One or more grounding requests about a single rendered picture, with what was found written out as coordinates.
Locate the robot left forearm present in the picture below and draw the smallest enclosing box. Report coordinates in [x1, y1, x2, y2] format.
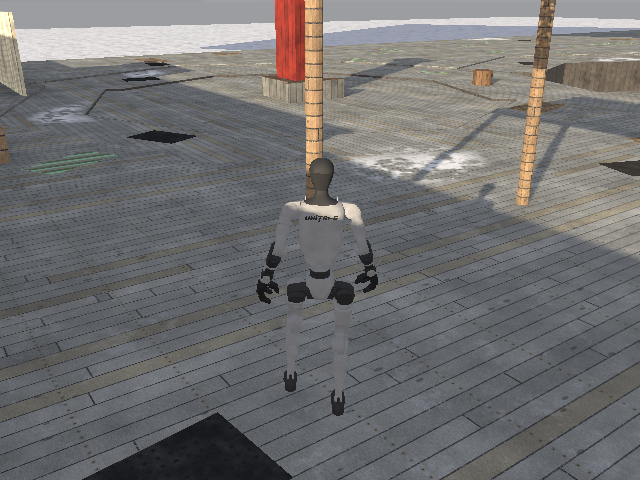
[259, 241, 281, 284]

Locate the robot right forearm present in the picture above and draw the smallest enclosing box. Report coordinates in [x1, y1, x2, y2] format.
[359, 240, 377, 277]

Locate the robot torso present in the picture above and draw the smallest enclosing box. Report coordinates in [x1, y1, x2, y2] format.
[298, 196, 344, 300]

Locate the robot left hand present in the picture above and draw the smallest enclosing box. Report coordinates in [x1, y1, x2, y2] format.
[256, 279, 279, 304]

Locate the robot right hand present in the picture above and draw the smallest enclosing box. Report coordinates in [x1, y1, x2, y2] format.
[355, 273, 378, 293]

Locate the right robot upper arm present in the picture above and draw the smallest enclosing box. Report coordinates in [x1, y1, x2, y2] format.
[342, 201, 370, 256]

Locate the left robot upper arm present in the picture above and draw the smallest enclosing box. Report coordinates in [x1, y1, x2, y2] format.
[272, 201, 301, 257]

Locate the robot right thigh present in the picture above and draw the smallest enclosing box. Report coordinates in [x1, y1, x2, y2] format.
[332, 280, 355, 354]

